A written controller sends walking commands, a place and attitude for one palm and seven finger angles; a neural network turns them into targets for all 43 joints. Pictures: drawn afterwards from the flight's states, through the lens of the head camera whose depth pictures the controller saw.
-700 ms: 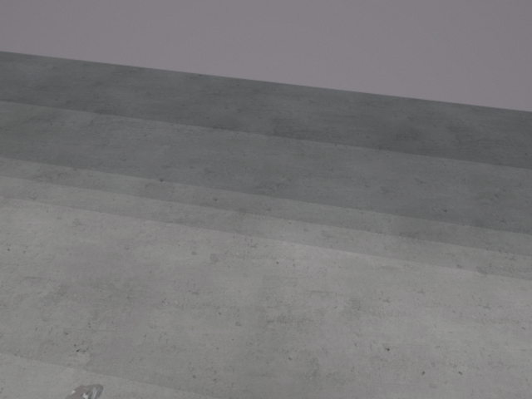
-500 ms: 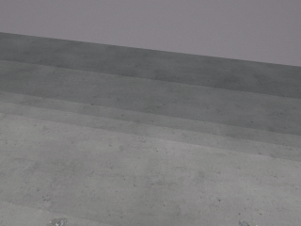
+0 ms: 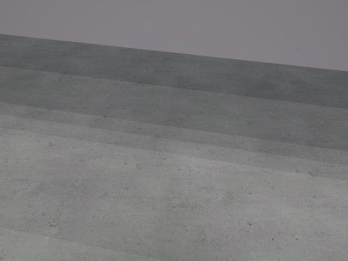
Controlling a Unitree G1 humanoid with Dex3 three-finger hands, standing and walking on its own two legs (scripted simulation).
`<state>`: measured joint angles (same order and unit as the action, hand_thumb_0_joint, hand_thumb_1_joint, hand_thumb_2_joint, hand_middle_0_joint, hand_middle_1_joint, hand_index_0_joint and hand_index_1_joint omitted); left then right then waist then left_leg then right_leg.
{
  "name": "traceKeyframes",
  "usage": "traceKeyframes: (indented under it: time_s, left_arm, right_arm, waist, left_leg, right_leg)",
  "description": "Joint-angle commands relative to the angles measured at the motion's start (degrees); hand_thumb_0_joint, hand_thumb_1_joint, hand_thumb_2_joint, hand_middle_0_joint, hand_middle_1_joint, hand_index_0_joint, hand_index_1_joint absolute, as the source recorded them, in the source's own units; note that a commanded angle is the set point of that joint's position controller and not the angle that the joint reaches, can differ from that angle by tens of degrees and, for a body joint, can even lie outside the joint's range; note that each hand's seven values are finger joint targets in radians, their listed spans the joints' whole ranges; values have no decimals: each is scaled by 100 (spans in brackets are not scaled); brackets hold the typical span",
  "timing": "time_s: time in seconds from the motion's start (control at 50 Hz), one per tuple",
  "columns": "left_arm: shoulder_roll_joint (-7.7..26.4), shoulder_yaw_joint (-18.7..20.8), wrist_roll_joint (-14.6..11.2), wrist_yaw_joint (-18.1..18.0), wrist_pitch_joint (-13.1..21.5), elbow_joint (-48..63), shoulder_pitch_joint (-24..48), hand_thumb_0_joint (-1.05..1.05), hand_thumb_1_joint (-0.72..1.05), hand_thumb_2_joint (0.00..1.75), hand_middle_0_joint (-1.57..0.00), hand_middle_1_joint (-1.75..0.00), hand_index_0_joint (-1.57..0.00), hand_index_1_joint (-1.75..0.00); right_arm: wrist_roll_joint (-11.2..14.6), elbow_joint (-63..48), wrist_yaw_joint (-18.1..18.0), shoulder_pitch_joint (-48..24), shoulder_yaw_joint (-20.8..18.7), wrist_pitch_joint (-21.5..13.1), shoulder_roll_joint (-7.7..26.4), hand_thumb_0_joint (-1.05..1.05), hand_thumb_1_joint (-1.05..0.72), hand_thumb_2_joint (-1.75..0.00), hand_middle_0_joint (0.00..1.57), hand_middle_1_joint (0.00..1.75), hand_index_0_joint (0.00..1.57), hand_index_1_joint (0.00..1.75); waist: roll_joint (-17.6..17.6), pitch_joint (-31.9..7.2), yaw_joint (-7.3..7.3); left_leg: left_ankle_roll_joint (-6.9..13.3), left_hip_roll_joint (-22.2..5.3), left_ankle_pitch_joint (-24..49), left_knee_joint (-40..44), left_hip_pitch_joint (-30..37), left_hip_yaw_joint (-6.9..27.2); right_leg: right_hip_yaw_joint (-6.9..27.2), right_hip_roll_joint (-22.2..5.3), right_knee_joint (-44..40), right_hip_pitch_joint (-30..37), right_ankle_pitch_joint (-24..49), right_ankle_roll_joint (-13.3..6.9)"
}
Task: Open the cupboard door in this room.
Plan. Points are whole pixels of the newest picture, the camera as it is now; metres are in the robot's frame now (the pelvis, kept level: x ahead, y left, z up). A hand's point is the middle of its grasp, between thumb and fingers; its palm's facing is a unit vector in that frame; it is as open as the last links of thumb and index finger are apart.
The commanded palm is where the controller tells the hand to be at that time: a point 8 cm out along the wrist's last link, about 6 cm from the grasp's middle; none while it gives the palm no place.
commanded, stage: stand and wait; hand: left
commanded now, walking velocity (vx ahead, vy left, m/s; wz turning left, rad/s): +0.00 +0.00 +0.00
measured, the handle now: out of the picture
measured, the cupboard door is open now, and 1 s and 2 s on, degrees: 0 0 0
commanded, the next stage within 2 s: turn or walk to find it in 0.20 s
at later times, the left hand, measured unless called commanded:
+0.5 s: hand out of the picture +0.06 +0.23 -0.17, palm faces +0.04 -0.96 -0.29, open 7.4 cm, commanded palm none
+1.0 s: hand out of the picture -0.02 +0.20 -0.16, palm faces +0.27 -0.92 -0.29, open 7.4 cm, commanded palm none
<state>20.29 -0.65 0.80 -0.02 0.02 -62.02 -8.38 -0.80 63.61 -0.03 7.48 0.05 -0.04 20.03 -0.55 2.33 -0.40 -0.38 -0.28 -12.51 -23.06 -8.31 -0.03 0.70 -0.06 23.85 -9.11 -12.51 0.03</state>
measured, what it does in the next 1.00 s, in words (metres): steps on the spot, turning left: right foot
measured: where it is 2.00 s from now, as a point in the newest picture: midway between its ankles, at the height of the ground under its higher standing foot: outside the picture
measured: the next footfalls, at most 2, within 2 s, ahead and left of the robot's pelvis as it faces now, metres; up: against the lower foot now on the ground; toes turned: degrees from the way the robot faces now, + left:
right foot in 0.92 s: +0.00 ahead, -0.13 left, +0.00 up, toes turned +14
left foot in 1.30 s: -0.08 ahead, +0.11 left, +0.00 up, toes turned +29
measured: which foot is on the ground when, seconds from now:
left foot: down 0.00-0.92, up 0.94-1.00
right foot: down 0.00-0.58, up 0.60-0.90, down 0.92-1.00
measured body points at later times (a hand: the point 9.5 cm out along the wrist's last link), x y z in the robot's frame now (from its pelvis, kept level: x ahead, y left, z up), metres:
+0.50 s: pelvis -0.01 +0.00 -0.01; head +0.00 +0.01 +0.44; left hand +0.06 +0.28 -0.15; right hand +0.07 -0.27 -0.15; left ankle +0.00 +0.12 -0.74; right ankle +0.01 -0.12 -0.74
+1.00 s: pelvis -0.05 -0.02 -0.01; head -0.02 -0.03 +0.44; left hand -0.03 +0.25 -0.14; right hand +0.06 -0.27 -0.17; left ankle -0.03 +0.11 -0.71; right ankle -0.04 -0.14 -0.74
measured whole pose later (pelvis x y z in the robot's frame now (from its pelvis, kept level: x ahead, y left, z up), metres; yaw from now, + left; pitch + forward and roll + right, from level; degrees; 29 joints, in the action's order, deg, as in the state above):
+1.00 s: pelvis -0.05 -0.02 -0.01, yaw +16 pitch +0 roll +0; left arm 12.0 1.7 1.2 -2.0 -1.4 -51.6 -11.7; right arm -1.4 55.3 0.2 14.2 -4.7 4.6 13.8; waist 2.2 2.5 -1.6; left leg -1.3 4.6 -21.8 -49.2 -28.0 7.5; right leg -2.1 -0.6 31.5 -12.4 -18.5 -0.8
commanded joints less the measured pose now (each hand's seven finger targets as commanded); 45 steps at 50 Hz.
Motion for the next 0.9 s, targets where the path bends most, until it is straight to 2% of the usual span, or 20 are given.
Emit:
traceKeyframes:
  time_s: [0.0,0.18,0.24,0.34,0.38,0.46,0.5,0.52,0.54,0.56,0.58,0.6,0.62,0.66,0.68,0.74,0.8,0.82,0.86,0.88]
  left_arm:
    - [1139,259,-26,-54,156,393,356,0,90,90,-20,-30,-20,-30]
    - [1152,257,-17,-52,160,389,377,0,90,90,-20,-30,-20,-30]
    - [1114,282,-23,-59,132,417,361,0,90,90,-20,-30,-20,-30]
    - [539,224,-18,-144,-56,516,-44,0,90,90,-20,-30,-20,-30]
    - [586,259,-8,-163,-95,623,-129,0,90,90,-20,-30,-20,-30]
    - [684,355,24,-198,-114,915,-117,0,90,90,-20,-30,-20,-30]
    - [639,371,39,-216,-127,1060,-61,0,90,90,-20,-30,-20,-30]
    - [582,382,42,-213,-143,1126,-24,0,90,90,-20,-30,-20,-30]
    - [451,382,38,-204,-173,1191,28,0,90,90,-20,-30,-20,-30]
    - [210,357,4,-200,-196,1276,102,0,90,90,-20,-30,-20,-30]
    - [120,340,3,-215,-174,1372,153,0,90,90,-20,-30,-20,-30]
    - [126,368,10,-228,-179,1365,130,0,90,90,-20,-30,-20,-30]
    - [79,397,7,-214,-165,1314,41,0,90,90,-20,-30,-20,-30]
    - [-97,392,-10,-179,-138,1249,-78,0,90,90,-20,-30,-20,-30]
    - [-151,388,-17,-160,-131,1253,-102,0,90,90,-20,-30,-20,-30]
    - [-298,394,-44,-167,-138,1308,-50,0,90,90,-20,-30,-20,-30]
    - [-354,408,-67,-179,-143,1298,-284,0,90,90,-20,-30,-20,-30]
    - [-338,422,-74,-184,-143,1275,-404,0,90,90,-20,-30,-20,-30]
    - [-263,472,-66,-204,-121,1168,-878,0,90,90,-20,-30,-20,-30]
    - [17,536,-14,-231,-78,1144,-1065,0,90,90,-20,-30,-20,-30]
  right_arm:
    - [23,-383,-63,-358,-246,-192,1140,0,-90,-90,20,30,20,30]
    - [24,-360,-54,-336,-242,-184,1141,0,-90,-90,20,30,20,30]
    - [11,-415,-41,-343,-236,-157,1098,0,-90,-90,20,30,20,30]
    - [-7,-530,-15,8,-140,14,391,0,-90,-90,20,30,20,30]
    - [-12,-640,-7,95,-170,75,351,0,-90,-90,20,30,20,30]
    - [0,-831,-4,358,-277,157,246,0,-90,-90,20,30,20,30]
    - [8,-886,5,500,-320,168,151,0,-90,-90,20,30,20,30]
    - [3,-904,17,596,-334,160,146,0,-90,-90,20,30,20,30]
    - [-18,-927,36,685,-366,141,227,0,-90,-90,20,30,20,30]
    - [-69,-965,31,811,-409,100,497,0,-90,-90,20,30,20,30]
    - [-51,-994,-16,897,-474,63,614,0,-90,-90,20,30,20,30]
    - [-32,-1023,-76,924,-492,56,621,0,-90,-90,20,30,20,30]
    - [-37,-1042,-109,803,-490,54,550,0,-90,-90,20,30,20,30]
    - [-44,-1100,-138,704,-501,54,423,0,-90,-90,20,30,20,30]
    - [-42,-1115,-144,726,-508,52,411,0,-90,-90,20,30,20,30]
    - [-59,-1095,-151,913,-553,96,336,0,-90,-90,20,30,20,30]
    - [-69,-1150,-126,861,-611,149,354,0,-90,-90,20,30,20,30]
    - [-68,-1169,-107,831,-620,169,359,0,-90,-90,20,30,20,30]
    - [-35,-1287,-69,615,-638,211,290,0,-90,-90,20,30,20,30]
    - [2,-1341,-27,601,-633,231,97,0,-90,-90,20,30,20,30]
  waist:
    - [42,-400,39]
    - [41,-327,30]
    - [41,-279,47]
    - [-77,-319,83]
    - [-222,-293,85]
    - [-783,-376,4]
    - [-693,-322,-70]
    - [-502,-297,-117]
    - [107,-303,-167]
    - [1197,-209,-242]
    - [1604,-161,-231]
    - [1315,-242,-212]
    - [1007,-343,-103]
    - [950,-556,-69]
    - [874,-646,-74]
    - [935,-654,-183]
    - [949,-710,-119]
    - [1009,-682,-77]
    - [897,-642,152]
    - [361,-617,221]
  left_leg:
    - [219,-627,526,444,4,557]
    - [199,-618,486,474,-5,584]
    - [204,-590,639,356,-179,614]
    - [117,-477,807,-138,-710,602]
    - [92,-347,691,-482,-874,556]
    - [35,-149,125,-1425,-941,274]
    - [34,-176,-89,-1371,-787,207]
    - [74,-268,211,-1085,-611,288]
    - [236,-489,660,-645,-571,896]
    - [624,-1115,1027,197,-704,2184]
    - [1122,-1581,1576,685,-572,3064]
    - [1339,-1644,1668,688,-532,3199]
    - [1345,-1516,1694,519,-342,2961]
    - [1211,-1193,1903,293,-125,2422]
    - [1195,-1123,2045,226,18,2330]
    - [1193,-1055,1982,262,23,2527]
    - [1086,-931,1714,249,-187,2622]
    - [993,-831,1465,263,-406,2610]
    - [675,-534,483,112,-1169,2421]
    - [372,-189,-229,-434,-1899,2030]
  right_leg:
    - [618,-700,-508,12,448,-197]
    - [642,-682,-583,-60,331,-193]
    - [533,-735,-458,-29,372,-167]
    - [402,-905,-111,1,490,-65]
    - [504,-1091,-115,-122,434,-167]
    - [692,-1680,-184,-412,576,-565]
    - [484,-1730,77,-674,713,-589]
    - [251,-1585,309,-913,470,-453]
    - [-143,-1144,863,-1116,-27,-186]
    - [-624,-374,1950,-1321,-850,169]
    - [-400,-116,2902,-1707,-1980,235]
    - [2,-223,3467,-1830,-2071,190]
    - [135,-262,3675,-1935,-1880,189]
    - [69,-237,3461,-1860,-1665,243]
    - [8,-193,3283,-1852,-1636,272]
    - [-9,-77,2635,-1564,-1650,277]
    - [-59,51,1810,-1027,-1439,255]
    - [-99,111,1437,-729,-1269,240]
    - [-175,79,203,270,-461,207]
    - [229,-422,-432,979,-389,64]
